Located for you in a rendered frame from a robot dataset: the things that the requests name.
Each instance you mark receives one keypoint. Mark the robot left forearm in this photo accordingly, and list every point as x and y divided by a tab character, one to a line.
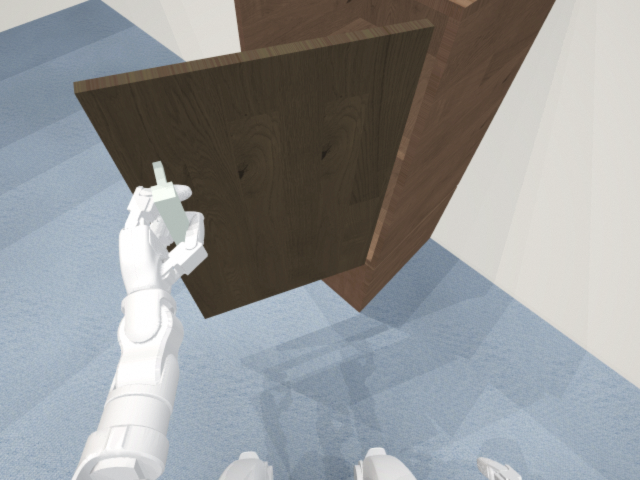
130	442

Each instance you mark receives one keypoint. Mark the robot shin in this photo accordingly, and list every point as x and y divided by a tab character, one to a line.
375	451
246	455

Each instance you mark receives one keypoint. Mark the left robot hand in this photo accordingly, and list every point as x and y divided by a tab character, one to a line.
142	248

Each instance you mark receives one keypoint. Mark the cupboard door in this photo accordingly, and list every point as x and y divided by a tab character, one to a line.
288	151

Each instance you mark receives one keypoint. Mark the right robot hand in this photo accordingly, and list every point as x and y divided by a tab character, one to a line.
496	471

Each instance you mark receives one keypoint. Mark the handle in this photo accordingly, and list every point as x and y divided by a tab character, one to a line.
169	206

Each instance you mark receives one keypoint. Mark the robot left shin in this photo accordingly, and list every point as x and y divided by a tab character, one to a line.
246	455

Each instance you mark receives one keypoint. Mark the robot right shin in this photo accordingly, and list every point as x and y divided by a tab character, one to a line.
375	451

